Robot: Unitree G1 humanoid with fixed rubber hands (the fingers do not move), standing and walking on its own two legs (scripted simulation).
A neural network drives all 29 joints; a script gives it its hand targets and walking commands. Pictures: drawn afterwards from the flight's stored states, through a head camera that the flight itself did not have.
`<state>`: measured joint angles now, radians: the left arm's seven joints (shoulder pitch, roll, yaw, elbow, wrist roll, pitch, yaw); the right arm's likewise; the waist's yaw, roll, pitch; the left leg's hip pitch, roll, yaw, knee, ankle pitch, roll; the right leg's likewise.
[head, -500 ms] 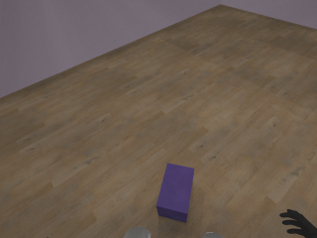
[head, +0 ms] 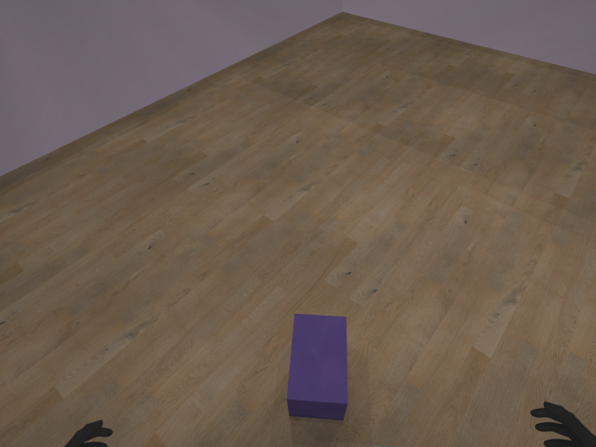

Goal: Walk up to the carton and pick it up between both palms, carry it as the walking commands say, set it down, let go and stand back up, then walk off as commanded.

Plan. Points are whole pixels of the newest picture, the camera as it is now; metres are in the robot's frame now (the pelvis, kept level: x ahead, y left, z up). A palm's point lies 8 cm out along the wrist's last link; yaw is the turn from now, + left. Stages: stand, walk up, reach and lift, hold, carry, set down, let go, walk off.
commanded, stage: walk up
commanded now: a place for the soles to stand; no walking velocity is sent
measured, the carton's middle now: (318, 365) +0.48 -0.03 -0.66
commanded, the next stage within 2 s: none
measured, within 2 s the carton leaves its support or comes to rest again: neither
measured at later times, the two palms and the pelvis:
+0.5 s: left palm out of the picture +0.15 +0.30 -0.03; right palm out of the picture +0.13 -0.35 -0.04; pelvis +0.02 -0.02 +0.01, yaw -2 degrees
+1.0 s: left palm (73, 442) +0.16 +0.31 -0.04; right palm out of the picture +0.12 -0.34 -0.05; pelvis +0.02 -0.01 +0.01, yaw -3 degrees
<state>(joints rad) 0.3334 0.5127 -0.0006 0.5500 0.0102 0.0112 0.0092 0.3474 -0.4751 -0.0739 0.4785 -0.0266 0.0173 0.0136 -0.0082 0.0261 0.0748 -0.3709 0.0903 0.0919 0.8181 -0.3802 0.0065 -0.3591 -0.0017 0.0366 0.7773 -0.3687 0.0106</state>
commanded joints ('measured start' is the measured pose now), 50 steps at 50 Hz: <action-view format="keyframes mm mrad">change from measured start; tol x8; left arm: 1 1 150 84 -13 -27 -21 -6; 9 -106 158 72 -36 -9 -29 -10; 50 -65 178 70 -5 -26 -18 -6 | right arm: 1 -122 -224 -52 -29 31 -24 -3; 50 -148 -173 -49 60 31 -18 15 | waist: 1 28 78 -32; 9 -6 -62 -48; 20 13 21 -129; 31 -9 -108 -42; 35 7 5 -50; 50 3 -24 -65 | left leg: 1 59 206 -229 -373 14 95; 4 49 42 -127 -239 -69 10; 7 125 86 -185 -338 -229 40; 22 186 127 -111 -324 82 61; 32 199 50 -120 -266 -50 40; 43 206 109 -112 -336 -15 65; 48 217 107 -95 -306 155 74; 50 200 101 -77 -290 64 68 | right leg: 1 35 -3 11 -58 26 -31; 2 103 -12 37 -96 58 -44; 5 -37 -95 256 -249 -18 -110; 8 -83 -54 211 -269 -117 -75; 13 -1 -71 175 -198 168 -68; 19 -18 -54 126 -168 225 -53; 31 -86 -106 302 -271 164 -105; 50 -43 -46 155 -183 278 -67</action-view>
